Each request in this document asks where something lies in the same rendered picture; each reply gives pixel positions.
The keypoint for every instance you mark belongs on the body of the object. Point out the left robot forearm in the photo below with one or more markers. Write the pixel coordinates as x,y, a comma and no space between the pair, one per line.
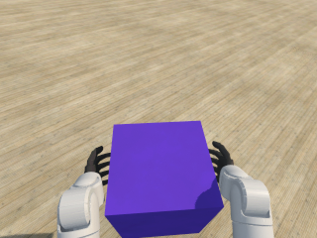
77,214

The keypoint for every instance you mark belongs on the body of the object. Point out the robot right hand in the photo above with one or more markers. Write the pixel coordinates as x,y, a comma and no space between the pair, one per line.
224,158

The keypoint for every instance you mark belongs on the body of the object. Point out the carton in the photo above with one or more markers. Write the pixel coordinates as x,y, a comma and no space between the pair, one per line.
161,180

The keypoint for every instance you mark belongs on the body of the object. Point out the right robot forearm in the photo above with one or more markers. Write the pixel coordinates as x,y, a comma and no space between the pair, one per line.
249,203

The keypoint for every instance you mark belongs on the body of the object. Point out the robot left hand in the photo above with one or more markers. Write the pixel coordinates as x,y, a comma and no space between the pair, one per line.
93,165

